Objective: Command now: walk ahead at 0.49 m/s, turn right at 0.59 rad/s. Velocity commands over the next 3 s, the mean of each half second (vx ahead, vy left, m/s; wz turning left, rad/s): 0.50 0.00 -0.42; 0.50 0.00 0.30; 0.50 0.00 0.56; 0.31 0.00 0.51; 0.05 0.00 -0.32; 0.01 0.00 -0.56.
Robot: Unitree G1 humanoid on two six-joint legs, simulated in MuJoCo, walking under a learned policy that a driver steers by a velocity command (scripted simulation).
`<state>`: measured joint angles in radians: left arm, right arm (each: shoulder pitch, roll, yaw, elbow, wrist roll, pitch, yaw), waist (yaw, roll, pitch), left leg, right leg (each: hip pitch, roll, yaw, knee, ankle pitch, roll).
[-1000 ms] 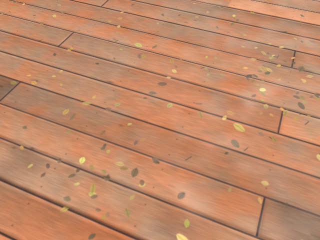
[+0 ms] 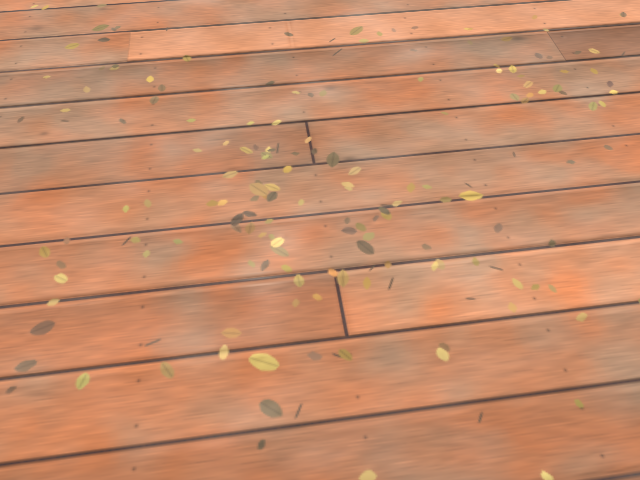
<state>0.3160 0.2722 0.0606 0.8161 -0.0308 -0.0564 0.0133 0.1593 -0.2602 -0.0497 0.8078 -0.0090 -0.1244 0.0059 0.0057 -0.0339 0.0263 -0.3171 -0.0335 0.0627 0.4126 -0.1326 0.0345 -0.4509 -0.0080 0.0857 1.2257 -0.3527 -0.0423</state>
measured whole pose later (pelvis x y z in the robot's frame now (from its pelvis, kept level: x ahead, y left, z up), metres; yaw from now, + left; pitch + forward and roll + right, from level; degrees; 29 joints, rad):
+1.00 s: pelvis +0.55 -0.08 -0.02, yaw +2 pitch +3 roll -1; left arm 0.31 0.27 0.06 0.83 -0.01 -0.08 0.02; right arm 0.11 -0.28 -0.06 0.72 0.02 -0.07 0.05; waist 0.02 0.01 0.04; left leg -0.53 -0.05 0.05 0.65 -0.18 0.11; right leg -0.17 -0.04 -0.06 1.02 -0.50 0.01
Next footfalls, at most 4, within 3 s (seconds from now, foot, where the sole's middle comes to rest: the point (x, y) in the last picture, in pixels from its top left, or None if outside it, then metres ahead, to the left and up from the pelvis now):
0.38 right None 0.34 -0.19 -0.77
0.94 left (336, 381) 0.68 0.00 -0.77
1.42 right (397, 273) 0.98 -0.16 -0.77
1.90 left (270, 240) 1.08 0.17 -0.77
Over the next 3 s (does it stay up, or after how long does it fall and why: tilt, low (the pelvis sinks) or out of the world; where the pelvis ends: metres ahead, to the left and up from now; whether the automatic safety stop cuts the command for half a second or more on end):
stays up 1.07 0.03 0.00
